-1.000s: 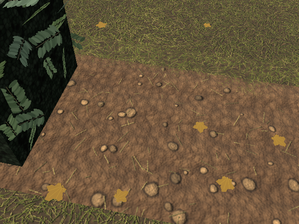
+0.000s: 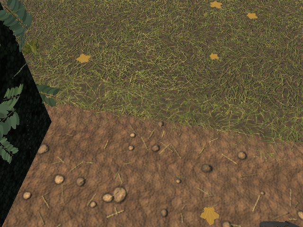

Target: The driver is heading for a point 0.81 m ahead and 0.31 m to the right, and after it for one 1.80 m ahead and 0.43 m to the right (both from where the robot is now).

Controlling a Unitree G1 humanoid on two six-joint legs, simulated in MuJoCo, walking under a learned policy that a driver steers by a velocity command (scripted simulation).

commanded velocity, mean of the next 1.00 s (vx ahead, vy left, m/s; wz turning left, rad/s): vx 0.20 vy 0.00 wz -0.49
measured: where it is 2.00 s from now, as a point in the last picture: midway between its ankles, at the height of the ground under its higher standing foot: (229, 179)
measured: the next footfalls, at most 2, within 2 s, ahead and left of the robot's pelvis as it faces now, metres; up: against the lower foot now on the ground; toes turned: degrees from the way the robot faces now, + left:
right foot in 0.36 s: +0.06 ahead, -0.13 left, +0.00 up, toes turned -17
left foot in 0.80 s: +0.39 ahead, -0.03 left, +0.00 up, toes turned -30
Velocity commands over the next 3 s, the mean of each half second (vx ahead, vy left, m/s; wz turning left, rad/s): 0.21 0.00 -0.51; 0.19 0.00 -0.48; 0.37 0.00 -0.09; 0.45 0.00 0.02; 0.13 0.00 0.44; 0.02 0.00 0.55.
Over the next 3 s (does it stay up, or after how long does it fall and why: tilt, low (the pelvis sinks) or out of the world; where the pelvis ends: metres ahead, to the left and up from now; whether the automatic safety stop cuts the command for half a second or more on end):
stays up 0.78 -0.34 0.01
